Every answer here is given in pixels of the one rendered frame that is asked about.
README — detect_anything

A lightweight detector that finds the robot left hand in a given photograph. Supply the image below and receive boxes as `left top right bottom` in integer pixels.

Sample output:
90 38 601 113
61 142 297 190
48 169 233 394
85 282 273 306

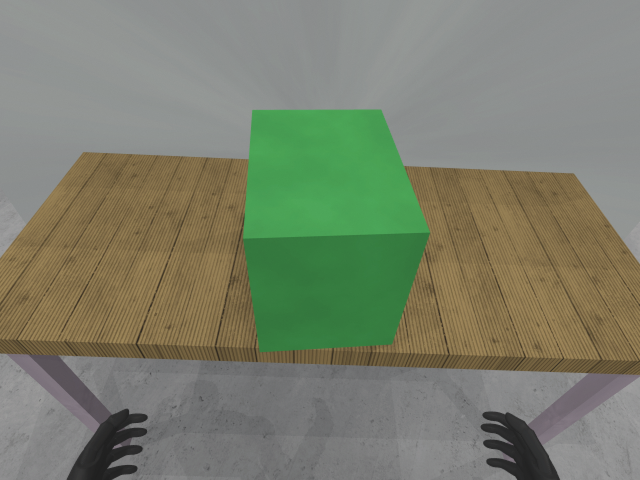
67 409 148 480

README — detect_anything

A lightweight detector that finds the robot right hand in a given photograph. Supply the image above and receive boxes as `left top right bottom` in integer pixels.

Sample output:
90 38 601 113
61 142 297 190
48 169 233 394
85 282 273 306
481 412 560 480

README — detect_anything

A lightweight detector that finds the carton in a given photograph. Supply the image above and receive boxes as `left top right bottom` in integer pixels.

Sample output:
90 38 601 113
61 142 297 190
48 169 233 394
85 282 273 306
243 109 430 352

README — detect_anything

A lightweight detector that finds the table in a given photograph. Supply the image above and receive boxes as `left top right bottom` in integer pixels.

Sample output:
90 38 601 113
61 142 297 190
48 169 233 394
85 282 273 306
0 152 640 462

